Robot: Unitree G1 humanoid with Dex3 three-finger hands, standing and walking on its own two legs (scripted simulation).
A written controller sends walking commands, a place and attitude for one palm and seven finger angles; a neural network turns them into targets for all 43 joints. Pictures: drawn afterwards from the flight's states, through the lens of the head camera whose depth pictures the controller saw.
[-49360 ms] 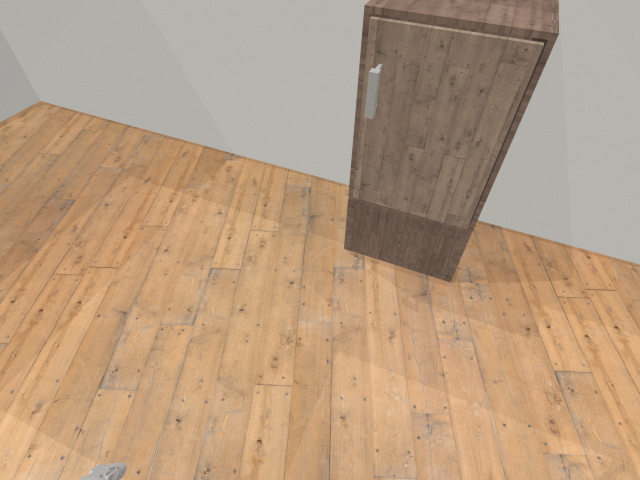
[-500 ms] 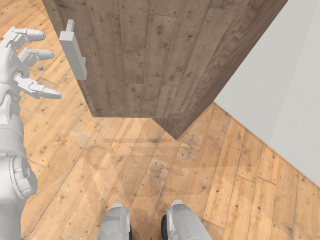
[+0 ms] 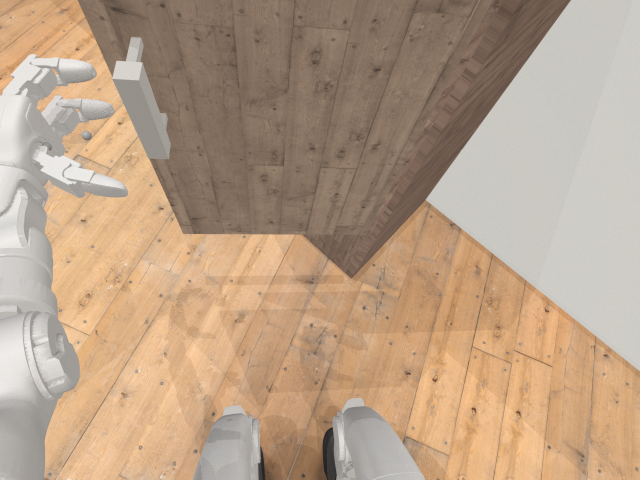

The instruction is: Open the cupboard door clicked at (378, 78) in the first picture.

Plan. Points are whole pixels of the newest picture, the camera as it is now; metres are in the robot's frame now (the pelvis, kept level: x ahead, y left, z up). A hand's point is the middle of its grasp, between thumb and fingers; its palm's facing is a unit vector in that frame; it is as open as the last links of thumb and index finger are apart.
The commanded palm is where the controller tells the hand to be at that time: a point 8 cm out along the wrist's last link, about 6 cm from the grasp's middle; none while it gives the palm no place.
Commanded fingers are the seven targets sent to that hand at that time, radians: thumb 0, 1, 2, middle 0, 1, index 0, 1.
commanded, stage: slide the fingers in behind the handle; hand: left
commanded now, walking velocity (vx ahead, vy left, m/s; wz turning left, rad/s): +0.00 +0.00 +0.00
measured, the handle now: (148, 101) +0.55 +0.18 +0.07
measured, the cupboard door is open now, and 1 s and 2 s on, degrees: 45 45 45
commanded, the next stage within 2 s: close the thumb around the handle in 1.38 s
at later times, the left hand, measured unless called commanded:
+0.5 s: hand (120, 136) +0.50 +0.21 +0.06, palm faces -0.01 -1.00 +0.00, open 14.0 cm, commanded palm +0.48 +0.24 +0.06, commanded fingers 0.00 -0.50 0.30 -0.30 -1.20 -0.30 -1.20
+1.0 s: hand (155, 136) +0.50 +0.17 +0.06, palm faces -0.01 -1.00 -0.01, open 14.0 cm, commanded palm +0.48 +0.21 +0.06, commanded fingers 0.00 -0.50 0.30 -0.30 -1.20 -0.30 -1.20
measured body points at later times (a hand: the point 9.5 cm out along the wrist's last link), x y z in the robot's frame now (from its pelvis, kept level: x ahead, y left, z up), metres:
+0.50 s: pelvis +0.00 +0.00 +0.00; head +0.14 +0.03 +0.43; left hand +0.49 +0.26 +0.07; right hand +0.03 -0.27 -0.11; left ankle +0.02 +0.09 -0.64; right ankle +0.02 -0.13 -0.64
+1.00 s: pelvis +0.00 -0.01 +0.00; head +0.14 +0.01 +0.43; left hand +0.50 +0.22 +0.07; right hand +0.02 -0.27 -0.11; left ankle +0.02 +0.09 -0.64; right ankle +0.02 -0.13 -0.64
